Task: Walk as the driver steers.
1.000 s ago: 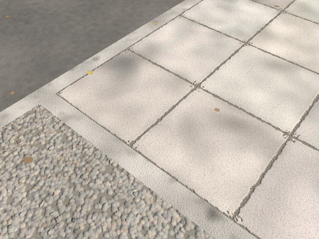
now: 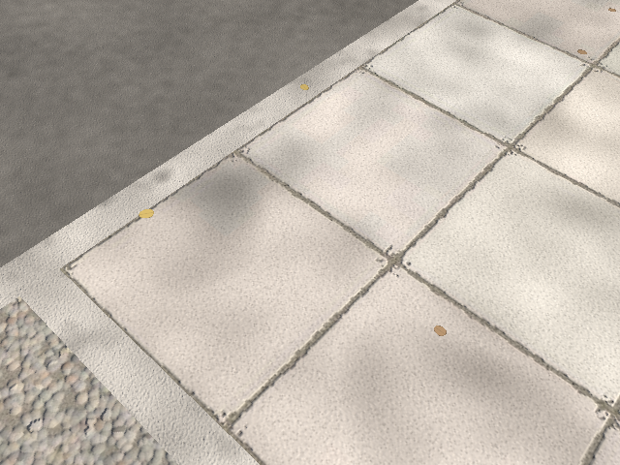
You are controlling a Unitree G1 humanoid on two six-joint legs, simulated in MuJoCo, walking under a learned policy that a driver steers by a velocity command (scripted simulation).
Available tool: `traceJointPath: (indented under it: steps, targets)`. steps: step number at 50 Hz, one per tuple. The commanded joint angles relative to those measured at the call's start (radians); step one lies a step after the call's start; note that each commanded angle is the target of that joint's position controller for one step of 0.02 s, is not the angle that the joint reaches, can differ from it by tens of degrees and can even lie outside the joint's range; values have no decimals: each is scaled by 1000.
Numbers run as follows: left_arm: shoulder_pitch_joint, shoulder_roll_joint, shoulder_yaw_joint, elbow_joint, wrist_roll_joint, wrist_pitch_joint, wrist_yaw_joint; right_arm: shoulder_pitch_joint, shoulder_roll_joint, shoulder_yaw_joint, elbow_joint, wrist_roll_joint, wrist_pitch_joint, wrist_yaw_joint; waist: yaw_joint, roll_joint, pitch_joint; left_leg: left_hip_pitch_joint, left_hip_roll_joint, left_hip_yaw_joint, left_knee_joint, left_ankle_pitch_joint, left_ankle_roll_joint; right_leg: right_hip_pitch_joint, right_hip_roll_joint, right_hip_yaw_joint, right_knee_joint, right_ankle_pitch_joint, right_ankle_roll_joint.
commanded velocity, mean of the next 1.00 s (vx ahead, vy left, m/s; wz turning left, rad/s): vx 0.32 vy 0.00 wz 0.00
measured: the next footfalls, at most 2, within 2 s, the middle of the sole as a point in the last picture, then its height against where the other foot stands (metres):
right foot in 0.12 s outside the picture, level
right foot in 0.92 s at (379, 463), level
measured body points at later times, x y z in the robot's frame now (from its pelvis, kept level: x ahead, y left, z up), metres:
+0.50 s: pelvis +0.10 +0.01 +0.00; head +0.10 +0.03 +0.45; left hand +0.09 +0.28 -0.15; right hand +0.16 -0.26 -0.13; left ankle +0.09 +0.10 -0.73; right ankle +0.02 -0.14 -0.69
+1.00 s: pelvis +0.34 -0.05 -0.01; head +0.38 -0.05 +0.44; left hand +0.52 +0.20 -0.12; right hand +0.30 -0.30 -0.16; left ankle +0.16 +0.10 -0.64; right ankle +0.44 -0.13 -0.73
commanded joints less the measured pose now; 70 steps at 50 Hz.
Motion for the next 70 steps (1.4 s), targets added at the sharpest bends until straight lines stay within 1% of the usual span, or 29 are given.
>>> traceJointPath:
  steps: [1, 4, 6, 7, 9, 11, 14, 17, 21, 22, 23, 24, 26, 27, 29, 35, 41, 43, 45, 46, 47, 48, 49, 51, 53, 56, 59, 63, 70]
  targets:
    - [147, 38, 12, 16, 4, 20, 16, -48, -129, -26, -49, -1, -1, -15, 40, 163, -140, 27, 223, -223, -219, -121, 147, 145, -6, -17, -149, 114, -4]
    - [146, 38, 14, 34, 20, 27, 6, -49, -127, -25, -33, 26, 12, -23, 56, 147, -107, -43, 191, -200, -230, -403, 88, 257, 16, -52, -329, 282, -37]
    - [126, 62, 13, 20, 37, 27, 3, -12, -110, -20, -11, 26, 17, -23, 40, 99, -25, -69, 148, -180, -203, -505, 9, 227, -43, 8, -449, 246, -82]
    - [106, 122, 27, 30, 23, 23, 5, 22, -116, -28, -9, 27, 22, -28, -7, -7, 25, -9, 85, -111, -176, -442, -17, 91, -42, 16, -473, 67, -105]
    - [93, 78, 21, 42, 18, 0, 4, 24, -113, -30, 3, 21, 23, -37, -6, -71, 21, 143, 55, -65, -71, -342, -25, -36, -41, 34, -563, -87, -97]
    - [90, 116, 38, 36, 8, -16, 5, 39, -123, -39, 16, 30, 22, -42, -1, -113, 20, 121, 10, -7, 43, -413, -14, -29, -66, 87, -615, -192, -116]
    - [138, 165, 62, 42, -11, -45, 8, -9, -92, -42, 5, 35, -5, -20, 34, -182, 57, -77, 8, 1, 287, -280, 4, 115, -252, 330, -728, -215, -224]
    - [138, 125, 58, 42, -19, -71, 3, -29, -83, -43, -10, 54, -35, -3, 28, -135, 73, -173, 69, -39, 272, -350, 37, 231, -275, 325, -697, -52, -231]
    - [87, 144, 63, 29, -29, -63, -11, 158, -91, -61, 77, 52, -38, -1, -62, -77, -1, 293, -7, 43, 31, -172, 22, 35, -139, 133, -548, 115, -170]
    - [50, 106, 52, 12, -23, -67, -14, 272, -134, -76, 104, 55, -36, -6, -109, 24, -29, 432, 92, -101, -40, -210, 52, -70, -80, 53, -351, 209, -129]
    - [48, 26, 35, -23, -19, -85, -14, 386, -247, -102, 123, 54, -31, -11, -126, 315, -70, 611, 305, -464, -184, -306, 164, -314, 40, -101, -13, 146, -58]
    - [-1, 54, 39, -48, -20, -102, -14, 439, -228, -87, 137, 39, -45, 0, -143, 316, -69, 607, 432, -716, -259, -355, 257, -449, 47, -8, 227, -38, -64]
    - [-13, 81, 45, -46, -42, -117, -32, 291, -139, -52, 91, 26, -64, 7, -65, 148, 11, 527, 372, -543, -252, -345, 200, -532, -58, 44, 351, 128, -117]
    - [-22, 77, 47, -44, -33, -118, -33, 244, -142, -47, 74, 27, -66, 12, -46, 105, 30, 480, 340, -462, -270, -277, 171, -520, -82, 36, 307, 212, -125]
    - [-31, 73, 54, -44, -21, -110, -35, 238, -109, -31, 73, 25, -59, 13, -26, 105, 32, 411, 285, -321, -293, -71, 133, -433, -103, 18, 205, 300, -115]
    - [-232, 11, 27, -119, -15, -94, -50, 305, -163, -37, 86, 25, -46, -17, -57, 101, 68, 323, 231, -152, -336, 94, 126, -322, -49, -49, -179, 506, -59]
    - [-358, 47, 18, -177, -26, -95, -80, 361, -164, -50, 119, 45, -40, -19, -65, 107, 109, 426, 290, -120, -310, 121, 112, -266, -28, -45, -341, 526, -98]
    - [-314, 81, 31, -176, -25, -99, -85, 339, -182, -59, 115, 44, -33, -19, -23, 122, 66, 473, 301, -104, -226, 324, 92, -164, 2, -65, -364, 466, -128]
    - [-69, 151, 71, -107, -23, -98, -78, 309, -178, -58, 104, 39, -21, -18, 104, 135, -87, 427, 242, -48, 64, 621, 54, 176, 66, -111, -364, 435, -175]
    - [125, 216, 93, -63, -14, -95, -68, 302, -152, -45, 80, 26, -19, -16, 172, 66, -223, 209, 190, -16, 367, 411, 19, 496, -78, 56, -339, 404, -231]
    - [220, 294, 105, -39, 1, -91, -69, 424, -7, -6, 68, 29, -39, -6, 104, -209, -387, -166, -6, -24, 763, -253, -50, 817, -338, 569, -477, 157, -391]
    - [204, 213, 78, -40, -3, -91, -72, 378, -70, -19, 79, 52, -69, 1, 125, -187, -404, -275, -5, -178, 915, -468, -30, 801, -351, 748, -612, 69, -384]
    - [99, 166, 63, -56, -11, -97, -72, 280, -135, -38, 43, 75, -85, 3, 102, -148, -239, -363, 55, -161, 954, -409, -10, 668, -318, 588, -619, 107, -329]
    - [-54, 104, 42, -88, 3, -107, -78, 188, -147, -50, 24, 60, -84, -15, 34, -9, -99, -275, 151, -122, 845, -243, 0, 352, -242, 341, -666, 305, -277]
    - [-78, 68, 31, -77, 15, -113, -84, 233, -108, -55, 34, 49, -53, -22, -23, -42, -75, -163, 189, -131, 761, -192, 5, 212, -189, 231, -719, 354, -262]
    - [-21, 107, 37, -51, 12, -116, -68, 183, -97, -60, 12, 44, -30, -26, -33, -35, -21, -204, 203, -114, 649, -125, -15, 155, -178, 165, -782, 374, -283]
    - [43, 132, 40, -35, 9, -111, -46, 58, -109, -66, -31, 30, -30, -23, -6, -16, 15, -313, 203, -113, 476, 32, -42, 206, -181, 139, -804, 407, -278]
    - [111, 140, 39, -19, -1, -104, -34, -73, -91, -57, -65, 34, -38, -7, 32, -22, 35, -291, 164, -75, 260, 192, -50, 245, -152, 62, -804, 444, -244]
    - [208, 162, 52, 28, -13, -76, -28, -232, -98, -39, -134, 49, -54, 33, 70, -28, 76, -294, 124, -54, 84, 80, -21, 443, -223, 48, -709, 509, -231]
Over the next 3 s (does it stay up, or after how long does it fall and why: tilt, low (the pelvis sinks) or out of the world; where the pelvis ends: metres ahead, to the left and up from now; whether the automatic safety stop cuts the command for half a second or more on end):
stays up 1.46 0.03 0.01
